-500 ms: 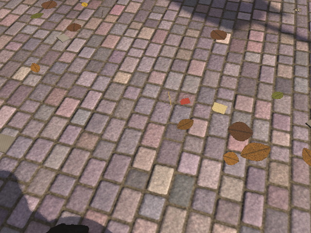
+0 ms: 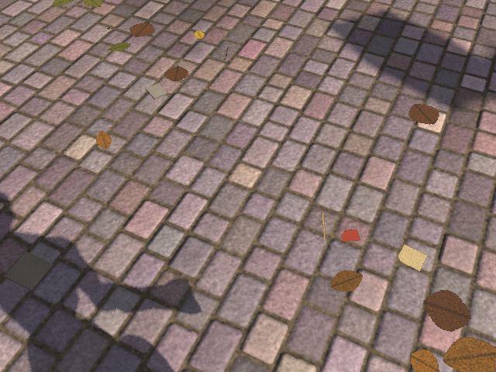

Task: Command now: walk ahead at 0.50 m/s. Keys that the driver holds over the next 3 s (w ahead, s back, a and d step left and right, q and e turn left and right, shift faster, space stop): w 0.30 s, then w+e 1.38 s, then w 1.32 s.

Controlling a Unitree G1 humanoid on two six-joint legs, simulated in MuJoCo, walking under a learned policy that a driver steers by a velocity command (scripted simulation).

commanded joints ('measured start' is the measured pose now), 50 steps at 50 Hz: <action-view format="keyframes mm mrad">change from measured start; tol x32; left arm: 1 9 169 33 -14 5 -5 13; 26 -486 42 2 -196 10 38 -42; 33 15 271 101 -99 40 30 -8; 50 3 183 75 -99 -13 23 3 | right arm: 1 -28 -90 -23 -67 0 -24 -10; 5 466 -304 -96 76 -37 -44 -39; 50 -95 -92 -33 -87 -7 -12 -16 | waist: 1 -55 -107 46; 5 -174 243 -319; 50 14 -93 18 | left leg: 1 53 -46 25 -62 -85 48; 3 380 -100 47 -147 -71 93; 5 896 352 -641 -269 -208 274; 11 431 158 -256 -440 43 159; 25 607 155 31 -501 254 118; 30 718 182 113 -181 811 89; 32 495 151 147 261 614 49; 34 -74 -110 -36 823 -453 -12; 50 -134 8 -66 124 31 -97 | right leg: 1 4 -310 100 98 752 -109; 3 -54 -255 46 402 893 -74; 6 -700 -30 134 1144 -192 -28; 31 -387 6 -95 357 99 -131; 34 211 -444 805 146 141 -373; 39 -265 -238 343 58 372 -220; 50 -138 -191 375 55 415 -179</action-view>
